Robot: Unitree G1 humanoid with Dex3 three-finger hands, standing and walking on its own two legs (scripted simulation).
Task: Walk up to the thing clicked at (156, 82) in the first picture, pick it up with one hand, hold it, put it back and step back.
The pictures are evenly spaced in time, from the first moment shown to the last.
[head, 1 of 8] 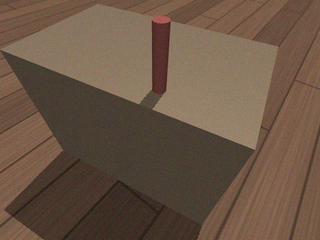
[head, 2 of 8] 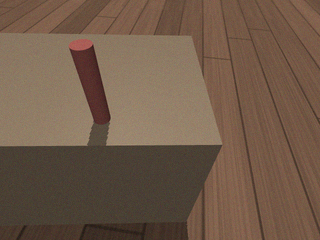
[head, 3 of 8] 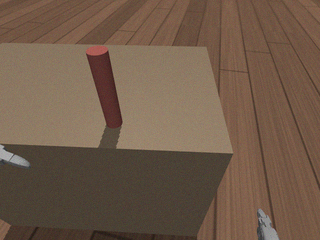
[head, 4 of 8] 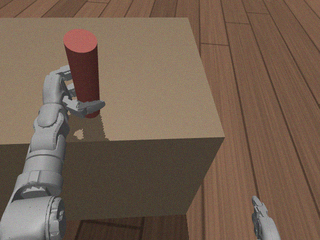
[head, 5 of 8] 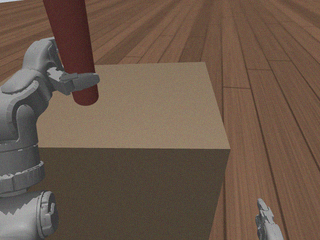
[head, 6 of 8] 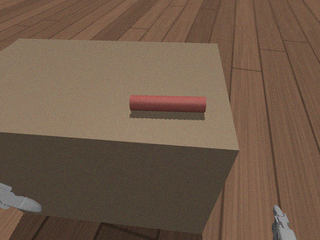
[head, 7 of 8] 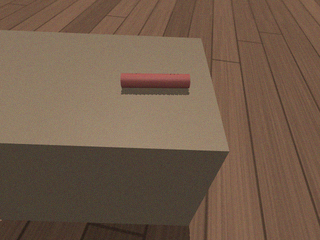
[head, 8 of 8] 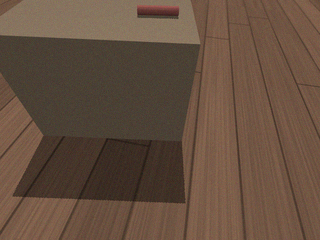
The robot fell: no
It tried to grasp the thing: yes
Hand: left
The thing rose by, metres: 0.23
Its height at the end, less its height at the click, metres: -0.09
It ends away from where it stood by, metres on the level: 0.27
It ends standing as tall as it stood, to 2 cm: no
